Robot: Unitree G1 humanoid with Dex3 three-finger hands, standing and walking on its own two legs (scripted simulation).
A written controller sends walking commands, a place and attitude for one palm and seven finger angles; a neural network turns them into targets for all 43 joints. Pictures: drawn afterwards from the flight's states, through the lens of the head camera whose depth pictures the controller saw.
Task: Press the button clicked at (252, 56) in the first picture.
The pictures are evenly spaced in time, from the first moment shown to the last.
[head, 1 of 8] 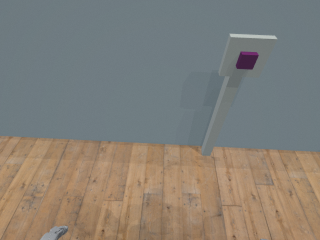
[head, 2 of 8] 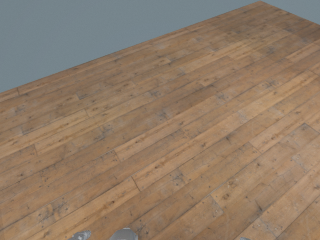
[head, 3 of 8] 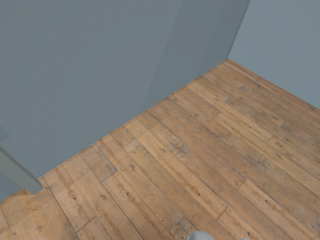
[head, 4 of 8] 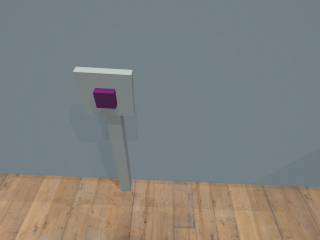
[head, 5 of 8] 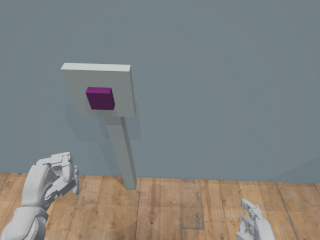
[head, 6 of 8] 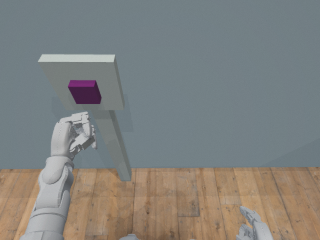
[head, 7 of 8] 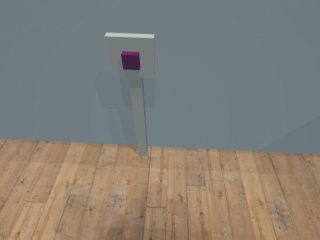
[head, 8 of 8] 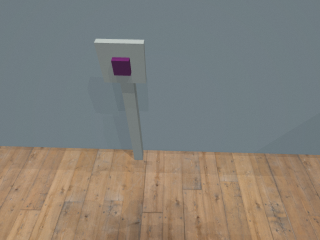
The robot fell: no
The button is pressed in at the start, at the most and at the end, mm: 0 15 0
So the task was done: yes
